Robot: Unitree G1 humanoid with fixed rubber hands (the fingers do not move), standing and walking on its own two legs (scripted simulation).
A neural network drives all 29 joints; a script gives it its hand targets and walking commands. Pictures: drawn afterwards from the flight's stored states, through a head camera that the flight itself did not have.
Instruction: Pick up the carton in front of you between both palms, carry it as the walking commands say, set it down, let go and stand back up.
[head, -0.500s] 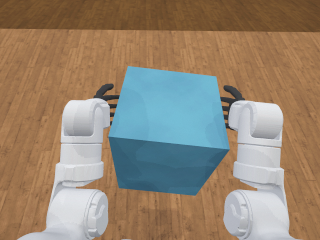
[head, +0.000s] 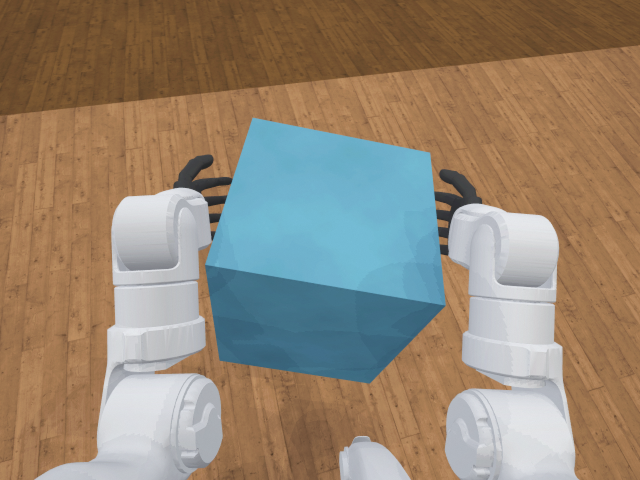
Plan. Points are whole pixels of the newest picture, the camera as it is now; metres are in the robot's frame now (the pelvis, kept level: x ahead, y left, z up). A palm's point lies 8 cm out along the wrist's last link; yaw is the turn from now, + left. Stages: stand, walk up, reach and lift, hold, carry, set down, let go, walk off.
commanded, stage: carry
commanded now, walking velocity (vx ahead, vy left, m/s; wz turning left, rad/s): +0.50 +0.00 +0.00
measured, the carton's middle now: (317, 264) +0.38 -0.03 +0.06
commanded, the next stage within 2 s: none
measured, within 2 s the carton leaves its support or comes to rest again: neither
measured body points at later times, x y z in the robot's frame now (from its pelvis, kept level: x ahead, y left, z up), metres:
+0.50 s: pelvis +0.34 -0.02 +0.03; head +0.35 -0.02 +0.48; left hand +0.72 +0.16 +0.21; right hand +0.74 -0.14 +0.21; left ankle +0.47 +0.08 -0.66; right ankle +0.23 -0.11 -0.70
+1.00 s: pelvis +0.65 -0.04 +0.10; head +0.68 -0.04 +0.55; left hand +1.03 +0.14 +0.25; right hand +1.06 -0.16 +0.25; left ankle +0.54 +0.07 -0.52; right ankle +0.72 -0.11 -0.62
